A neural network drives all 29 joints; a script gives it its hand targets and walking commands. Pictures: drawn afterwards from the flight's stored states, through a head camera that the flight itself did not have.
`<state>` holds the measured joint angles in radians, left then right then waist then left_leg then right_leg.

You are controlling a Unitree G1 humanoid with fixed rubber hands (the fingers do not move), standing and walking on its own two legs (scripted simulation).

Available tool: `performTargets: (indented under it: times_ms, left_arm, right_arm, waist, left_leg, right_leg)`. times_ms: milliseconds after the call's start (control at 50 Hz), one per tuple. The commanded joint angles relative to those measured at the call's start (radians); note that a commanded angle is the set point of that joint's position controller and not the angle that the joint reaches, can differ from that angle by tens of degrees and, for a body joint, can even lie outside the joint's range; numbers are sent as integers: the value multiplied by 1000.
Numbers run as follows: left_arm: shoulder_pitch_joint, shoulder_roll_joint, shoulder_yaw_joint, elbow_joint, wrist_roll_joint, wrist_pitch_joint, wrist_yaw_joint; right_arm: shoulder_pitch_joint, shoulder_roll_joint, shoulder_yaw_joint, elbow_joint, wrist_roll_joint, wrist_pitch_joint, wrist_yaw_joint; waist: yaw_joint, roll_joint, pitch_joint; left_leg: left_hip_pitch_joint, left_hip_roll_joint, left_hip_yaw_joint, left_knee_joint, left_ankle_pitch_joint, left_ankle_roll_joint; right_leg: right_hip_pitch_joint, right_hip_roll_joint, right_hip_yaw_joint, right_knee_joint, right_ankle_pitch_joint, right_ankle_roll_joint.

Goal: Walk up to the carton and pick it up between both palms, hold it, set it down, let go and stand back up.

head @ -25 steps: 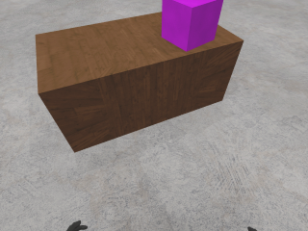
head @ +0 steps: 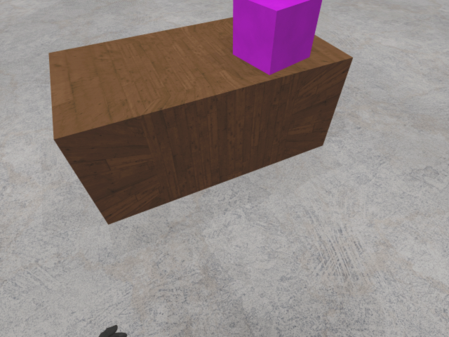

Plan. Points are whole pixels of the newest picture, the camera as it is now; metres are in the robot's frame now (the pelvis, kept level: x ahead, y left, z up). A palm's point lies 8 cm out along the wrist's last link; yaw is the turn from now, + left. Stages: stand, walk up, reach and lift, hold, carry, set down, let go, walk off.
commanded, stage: stand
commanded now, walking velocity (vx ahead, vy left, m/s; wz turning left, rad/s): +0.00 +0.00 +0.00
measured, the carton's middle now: (273, 27) +1.40 -0.17 -0.04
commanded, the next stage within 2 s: walk up in 1.78 s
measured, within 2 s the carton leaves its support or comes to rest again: neither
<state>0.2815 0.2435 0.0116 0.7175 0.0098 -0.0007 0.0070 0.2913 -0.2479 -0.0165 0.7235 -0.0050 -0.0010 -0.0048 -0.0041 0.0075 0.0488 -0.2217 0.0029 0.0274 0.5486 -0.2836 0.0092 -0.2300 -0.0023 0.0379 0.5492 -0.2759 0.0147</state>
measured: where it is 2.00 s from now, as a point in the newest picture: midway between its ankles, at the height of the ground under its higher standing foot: outside the picture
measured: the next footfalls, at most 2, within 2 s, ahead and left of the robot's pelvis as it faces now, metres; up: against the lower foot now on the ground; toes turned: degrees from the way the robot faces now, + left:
none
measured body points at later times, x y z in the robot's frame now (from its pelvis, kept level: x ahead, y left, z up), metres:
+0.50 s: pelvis +0.00 +0.00 +0.00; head +0.01 +0.00 +0.45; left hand +0.10 +0.25 -0.12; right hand +0.09 -0.26 -0.12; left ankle +0.01 +0.11 -0.73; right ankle +0.01 -0.13 -0.73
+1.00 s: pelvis +0.00 +0.00 +0.00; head +0.00 +0.00 +0.45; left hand +0.09 +0.26 -0.12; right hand +0.07 -0.26 -0.13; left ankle +0.01 +0.11 -0.73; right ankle +0.01 -0.13 -0.73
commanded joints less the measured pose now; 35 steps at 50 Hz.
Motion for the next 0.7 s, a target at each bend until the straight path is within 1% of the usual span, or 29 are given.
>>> performTargets:
  times_ms: [0,20,40,100,120,140,200,220,240,260,320,340,360,380,420,440,460,480,520,560,580,620,660,680]
  left_arm:
    - [9,128,35,-69,0,-17,5]
    - [9,131,37,-67,0,-17,6]
    - [4,136,37,-66,1,-18,8]
    - [7,132,34,-59,-1,-19,8]
    - [5,138,34,-61,-1,-18,8]
    - [10,136,34,-61,-2,-18,8]
    - [-5,135,34,-57,-1,-18,8]
    - [-3,136,37,-53,0,-17,8]
    - [4,134,35,-52,-2,-18,8]
    - [6,132,35,-52,0,-18,8]
    - [9,133,35,-43,-2,-14,9]
    - [11,130,33,-41,-1,-15,8]
    - [11,132,34,-44,0,-13,8]
    - [6,138,35,-45,0,-14,9]
    - [16,135,34,-38,0,-16,8]
    - [15,127,32,-40,-1,-16,8]
    - [12,130,31,-39,-1,-19,9]
    - [11,131,33,-40,0,-20,9]
    - [12,135,34,-36,-1,-21,10]
    - [18,130,34,-31,-2,-19,10]
    - [15,134,32,-30,-2,-19,11]
    - [12,133,31,-26,-3,-16,13]
    - [19,128,30,-24,-1,-16,12]
    - [23,132,31,-22,-1,-16,13]
  right_arm:
    - [11,-141,-36,-74,0,-16,-4]
    - [9,-136,-34,-71,0,-17,-5]
    - [11,-137,-34,-73,1,-18,-4]
    - [12,-137,-34,-67,0,-18,-5]
    - [17,-136,-32,-66,0,-17,-5]
    - [18,-139,-34,-63,-1,-17,-5]
    - [14,-136,-33,-61,1,-16,-5]
    - [19,-133,-34,-56,1,-16,-6]
    - [18,-140,-33,-56,1,-17,-7]
    - [18,-138,-34,-54,0,-18,-6]
    - [12,-137,-34,-53,0,-16,-8]
    - [14,-138,-34,-50,0,-15,-7]
    - [17,-138,-34,-51,2,-15,-7]
    - [19,-136,-34,-50,3,-16,-7]
    - [18,-142,-34,-49,2,-16,-7]
    - [15,-145,-36,-44,1,-16,-8]
    - [22,-143,-36,-42,2,-17,-7]
    - [15,-137,-34,-42,2,-18,-7]
    - [18,-140,-33,-40,2,-19,-7]
    - [20,-139,-33,-35,4,-18,-9]
    - [23,-139,-35,-36,4,-18,-8]
    - [23,-139,-31,-33,3,-14,-9]
    - [24,-139,-33,-28,1,-14,-10]
    - [25,-141,-32,-26,1,-14,-10]
  waist:
    - [0,14,-10]
    - [4,11,-18]
    - [1,-19,-17]
    - [2,3,-14]
    - [-3,-20,-4]
    - [1,-15,-11]
    - [-3,-8,-10]
    - [-3,-21,-12]
    - [1,-21,-10]
    - [0,-8,-25]
    - [4,-16,9]
    - [1,7,6]
    - [2,10,13]
    - [1,-14,4]
    - [3,-21,0]
    - [3,-4,12]
    - [-2,-2,-16]
    - [2,6,-15]
    - [0,-14,-37]
    - [2,-6,-19]
    - [-4,-16,-27]
    - [-1,-30,9]
    - [1,13,7]
    - [3,15,-4]
  left_leg:
    - [-26,92,-113,-147,60,28]
    - [-24,96,-117,-151,61,30]
    - [-16,96,-116,-146,81,29]
    - [-10,93,-111,-139,85,32]
    - [-15,89,-112,-138,98,30]
    - [-2,90,-107,-137,91,27]
    - [-9,89,-105,-136,92,27]
    - [-3,91,-110,-139,87,28]
    - [-1,91,-107,-137,107,28]
    - [6,91,-105,-135,113,27]
    - [-3,93,-109,-147,77,30]
    - [-10,94,-110,-154,69,32]
    - [-31,91,-108,-158,47,32]
    - [-26,96,-116,-157,44,34]
    - [-11,96,-110,-165,27,31]
    - [-16,95,-113,-163,33,29]
    - [-5,93,-107,-153,64,28]
    - [-5,94,-108,-154,66,30]
    - [21,98,-104,-141,105,28]
    - [12,97,-100,-144,108,29]
    - [12,97,-101,-143,122,29]
    - [-3,97,-107,-151,84,32]
    - [3,92,-101,-155,85,26]
    - [5,91,-104,-156,77,27]
  right_leg:
    - [-22,-67,85,-109,89,-40]
    - [-11,-67,85,-105,92,-40]
    - [-17,-67,84,-99,108,-40]
    - [-10,-73,91,-110,115,-43]
    - [-20,-72,92,-109,130,-43]
    - [-23,-72,92,-113,125,-42]
    - [-19,-73,96,-113,130,-43]
    - [-9,-74,95,-112,124,-44]
    - [-13,-73,93,-111,143,-43]
    - [-4,-73,87,-110,139,-44]
    - [-31,-69,91,-119,108,-39]
    - [-24,-69,91,-117,108,-41]
    - [-19,-67,90,-120,99,-39]
    - [-14,-70,91,-120,88,-42]
    - [-30,-64,92,-121,72,-38]
    - [-26,-64,95,-125,81,-39]
    - [-6,-70,96,-123,109,-42]
    - [-14,-70,98,-119,114,-44]
    - [-4,-72,95,-116,146,-42]
    - [-6,-70,94,-114,154,-38]
    - [-2,-71,89,-111,165,-37]
    - [-30,-69,95,-120,126,-39]
    - [-20,-69,98,-123,130,-39]
    - [-16,-69,98,-123,124,-38]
